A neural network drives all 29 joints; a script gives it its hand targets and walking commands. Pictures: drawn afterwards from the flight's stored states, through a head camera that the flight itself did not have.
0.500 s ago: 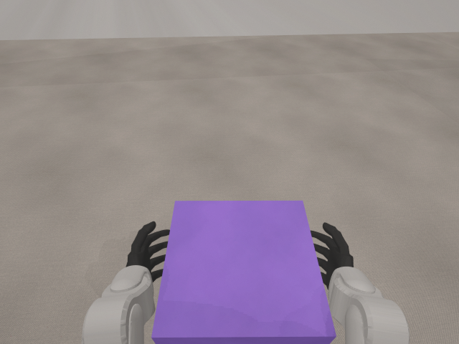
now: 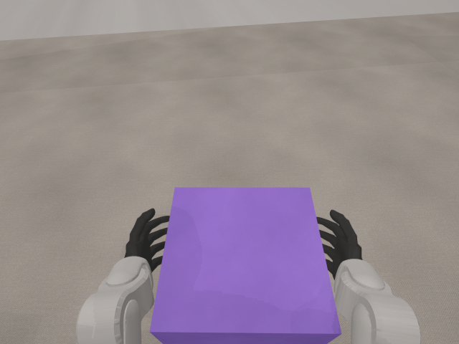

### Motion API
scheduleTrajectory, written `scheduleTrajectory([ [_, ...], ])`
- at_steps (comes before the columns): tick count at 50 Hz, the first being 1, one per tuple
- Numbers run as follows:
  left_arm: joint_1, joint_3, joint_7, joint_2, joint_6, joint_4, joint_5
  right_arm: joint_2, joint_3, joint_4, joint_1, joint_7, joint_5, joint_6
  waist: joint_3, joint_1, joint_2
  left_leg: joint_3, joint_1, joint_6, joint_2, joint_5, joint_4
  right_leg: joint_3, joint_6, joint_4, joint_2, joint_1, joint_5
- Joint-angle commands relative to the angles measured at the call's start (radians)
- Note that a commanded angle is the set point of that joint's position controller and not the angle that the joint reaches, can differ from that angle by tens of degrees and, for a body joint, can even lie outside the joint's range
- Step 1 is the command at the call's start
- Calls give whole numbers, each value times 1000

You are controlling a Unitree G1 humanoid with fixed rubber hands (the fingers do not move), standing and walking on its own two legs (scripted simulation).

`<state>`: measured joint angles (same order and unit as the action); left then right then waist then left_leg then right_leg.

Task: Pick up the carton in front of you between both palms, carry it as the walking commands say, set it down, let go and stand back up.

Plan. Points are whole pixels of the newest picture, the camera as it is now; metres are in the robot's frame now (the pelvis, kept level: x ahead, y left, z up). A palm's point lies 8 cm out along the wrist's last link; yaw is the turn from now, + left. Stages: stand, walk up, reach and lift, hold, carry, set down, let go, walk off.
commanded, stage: carry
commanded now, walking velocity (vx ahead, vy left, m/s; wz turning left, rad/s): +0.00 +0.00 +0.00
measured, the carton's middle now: (241, 280) +0.23 +0.00 +0.02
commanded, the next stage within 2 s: none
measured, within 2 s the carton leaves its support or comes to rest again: neither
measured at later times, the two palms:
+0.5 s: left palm (166, 159) +0.46 +0.17 +0.08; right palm (310, 164) +0.44 -0.13 +0.08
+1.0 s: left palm (177, 148) +0.50 +0.15 +0.07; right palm (314, 152) +0.49 -0.15 +0.07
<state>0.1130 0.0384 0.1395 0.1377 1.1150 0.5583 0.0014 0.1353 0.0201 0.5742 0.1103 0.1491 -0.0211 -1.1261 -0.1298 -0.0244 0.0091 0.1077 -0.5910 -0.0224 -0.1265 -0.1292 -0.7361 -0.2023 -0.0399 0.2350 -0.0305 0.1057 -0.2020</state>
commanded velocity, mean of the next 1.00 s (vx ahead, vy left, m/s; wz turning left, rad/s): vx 0.00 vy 0.00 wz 0.00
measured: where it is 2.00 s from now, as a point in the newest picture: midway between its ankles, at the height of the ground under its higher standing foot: outside the picture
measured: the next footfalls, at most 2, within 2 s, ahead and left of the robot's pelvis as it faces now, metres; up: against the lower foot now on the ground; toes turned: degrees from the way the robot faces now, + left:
left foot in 0.16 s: +0.29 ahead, +0.13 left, +0.00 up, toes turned -11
right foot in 0.42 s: +0.25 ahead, -0.10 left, +0.00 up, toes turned +0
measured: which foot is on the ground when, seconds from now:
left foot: up 0.00-0.14, down 0.16-1.00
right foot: down 0.00-0.18, up 0.20-0.40, down 0.42-1.00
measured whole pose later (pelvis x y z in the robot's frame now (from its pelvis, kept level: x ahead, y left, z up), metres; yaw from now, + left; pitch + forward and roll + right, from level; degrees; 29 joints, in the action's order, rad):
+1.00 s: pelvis +0.27 +0.01 -0.02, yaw -2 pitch +3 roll +0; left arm 0.09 0.04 0.14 0.14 1.15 0.54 0.02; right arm 0.14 0.03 0.54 0.08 0.15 -0.01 -1.15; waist -0.13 0.00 0.00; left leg 0.20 -0.27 -0.01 -0.09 -0.31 -0.54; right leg -0.16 -0.01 0.52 -0.05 0.21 -0.36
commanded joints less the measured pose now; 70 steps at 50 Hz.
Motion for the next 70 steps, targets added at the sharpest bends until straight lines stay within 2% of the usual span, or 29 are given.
scheduleTrajectory([
  [1,-290,-530,-31,563,6,98,-167,622,-531,64,-283,2,145,2,-24,13,-134,61,-6,-3,29,70,129,99,-64,-88,-217,-89,263],
  [4,-267,-503,-10,534,19,73,-136,579,-523,62,-294,6,158,-16,4,5,-159,102,60,2,65,120,215,44,-36,1,-197,-114,504],
  [6,-272,-500,-4,536,25,72,-128,573,-520,56,-287,2,168,-20,-21,15,-156,136,217,8,95,188,302,-6,3,134,-172,-93,545],
  [7,-279,-502,-3,539,27,74,-129,575,-515,53,-281,0,166,-20,-49,25,-127,164,352,9,119,252,369,-38,30,238,-140,-52,562],
  [8,-286,-506,-3,539,28,73,-128,574,-508,48,-279,-3,162,-20,-91,31,-94,110,520,7,54,373,371,-35,63,348,-118,40,441],
  [9,-309,-519,-4,541,34,87,-136,572,-500,40,-274,-6,157,-18,-185,40,89,-117,719,68,-160,778,280,-6,99,567,-71,182,67],
  [10,-298,-548,-11,563,36,109,-156,589,-505,30,-268,-8,175,-12,-308,55,283,-347,877,231,-307,833,322,52,113,785,22,348,-303],
  [11,-301,-566,-19,603,30,118,-163,631,-509,43,-257,-16,188,-4,-293,43,216,-349,783,247,-316,746,389,136,96,838,-4,352,-387],
  [12,-331,-580,-30,650,20,116,-168,681,-515,50,-274,-27,195,8,-293,42,180,-298,732,232,-290,659,419,170,73,817,-25,345,-377],
  [13,-351,-594,-41,700,9,113,-169,724,-532,61,-298,-41,199,20,-270,37,126,-211,657,187,-254,596,436,184,60,698,-60,304,-368],
  [14,-365,-599,-50,738,-3,108,-170,761,-548,63,-328,-54,200,32,-248,32,132,-149,599,145,-213,520,453,181,58,552,-69,265,-356],
  [15,-365,-602,-56,765,-14,104,-166,782,-558,66,-337,-65,201,42,-243,31,134,-109,569,128,-183,425,468,146,59,468,-41,212,-327],
  [17,-328,-604,-61,777,-33,94,-147,789,-571,60,-312,-80,199,55,-265,34,135,-86,561,128,-169,296,469,117,59,359,-26,156,-256],
  [19,-289,-597,-60,762,-40,87,-128,765,-576,60,-297,-85,196,58,-265,28,114,-38,519,123,-147,221,442,78,62,224,-32,90,-82],
  [20,-279,-590,-58,745,-38,90,-121,748,-575,59,-292,-84,194,56,-249,26,100,-12,472,106,-126,156,426,73,66,149,-47,40,47],
  [21,-280,-581,-55,723,-32,91,-118,736,-574,58,-296,-82,191,53,-229,28,91,0,418,83,-108,87,410,83,71,129,-78,-1,110],
  [22,-285,-574,-52,698,-25,92,-120,716,-567,56,-300,-76,184,46,-195,28,62,17,375,57,-92,7,393,128,69,118,-137,8,124],
  [23,-312,-569,-46,677,-19,94,-121,696,-567,69,-320,-70,182,37,-135,36,-5,26,376,30,-50,0,390,168,63,144,-174,81,159],
  [24,-330,-560,-41,662,-10,98,-127,681,-565,72,-337,-63,185,26,-95,34,-44,10,392,18,-51,61,383,158,61,158,-170,113,185],
  [26,-318,-540,-31,618,10,78,-139,639,-547,62,-330,-46,181,4,-91,31,-45,7,416,17,-60,223,318,151,59,176,-163,103,304],
  [28,-295,-518,-19,573,26,55,-136,595,-526,47,-304,-26,168,-14,-128,31,-56,11,433,13,-57,319,262,148,54,207,-158,71,468],
  [30,-294,-503,-7,548,40,42,-135,569,-508,33,-295,-10,157,-29,-149,30,-55,19,436,8,-49,360,231,144,53,229,-159,51,574],
  [32,-304,-498,-2,546,47,38,-137,568,-498,23,-299,-2,153,-36,-152,29,-47,23,437,4,-45,368,219,140,53,238,-159,49,608],
  [38,-372,-532,-19,629,32,83,-165,649,-522,58,-364,-15,178,-18,-178,26,-28,17,451,9,-47,367,204,129,44,263,-148,45,567],
  [43,-354,-538,-23,640,21,95,-160,660,-535,69,-352,-23,184,-7,-187,25,-19,10,447,14,-50,336,203,127,38,269,-142,43,506],
  [56,-353,-529,-22,609,35,77,-148,634,-521,49,-351,-22,171,-22,-103,27,-13,-1,414,17,-54,165,273,138,30,200,-135,90,273],
  [64,-389,-534,-61,580,28,0,-122,606,-523,-28,-390,-61,143,-13,-77,26,-10,-10,399,20,-54,83,306,144,23,166,-130,121,151],
  [70,-448,-504,-108,544,-29,-102,-97,559,-493,-134,-450,-109,121,42,-80,25,-8,-14,390,20,-55,29,323,147,18,151,-126,136,78],
])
